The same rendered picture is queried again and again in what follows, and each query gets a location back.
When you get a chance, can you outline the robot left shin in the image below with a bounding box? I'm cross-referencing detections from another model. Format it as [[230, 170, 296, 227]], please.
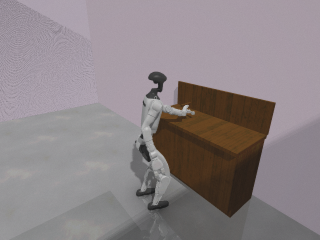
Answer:
[[141, 161, 158, 192]]

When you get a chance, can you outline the robot left upper arm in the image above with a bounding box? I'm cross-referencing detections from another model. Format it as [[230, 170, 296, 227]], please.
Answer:
[[161, 101, 172, 113]]

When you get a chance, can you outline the robot left hand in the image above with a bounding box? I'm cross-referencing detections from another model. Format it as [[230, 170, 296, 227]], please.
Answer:
[[183, 105, 191, 114]]

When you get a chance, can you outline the robot right upper arm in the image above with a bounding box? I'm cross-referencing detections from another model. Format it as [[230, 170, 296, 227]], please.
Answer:
[[141, 99, 162, 133]]

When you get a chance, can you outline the counter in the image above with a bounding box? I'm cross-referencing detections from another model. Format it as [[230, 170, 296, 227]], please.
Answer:
[[152, 81, 276, 217]]

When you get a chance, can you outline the left robot forearm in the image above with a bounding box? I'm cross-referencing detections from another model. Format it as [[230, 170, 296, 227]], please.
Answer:
[[168, 107, 187, 117]]

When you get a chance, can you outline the right robot foot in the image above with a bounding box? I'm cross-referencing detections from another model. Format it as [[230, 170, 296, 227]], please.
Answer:
[[147, 200, 169, 211]]

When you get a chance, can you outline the robot right hand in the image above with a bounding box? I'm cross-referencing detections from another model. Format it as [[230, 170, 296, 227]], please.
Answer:
[[151, 158, 165, 179]]

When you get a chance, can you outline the right robot forearm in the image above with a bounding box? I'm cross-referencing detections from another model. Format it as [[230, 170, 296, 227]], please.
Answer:
[[143, 127, 159, 161]]

